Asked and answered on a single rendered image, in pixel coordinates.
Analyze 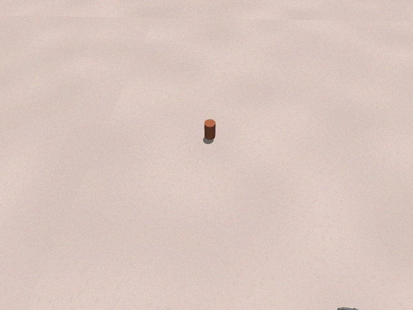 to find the can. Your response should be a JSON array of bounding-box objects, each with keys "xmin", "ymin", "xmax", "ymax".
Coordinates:
[{"xmin": 205, "ymin": 119, "xmax": 216, "ymax": 140}]

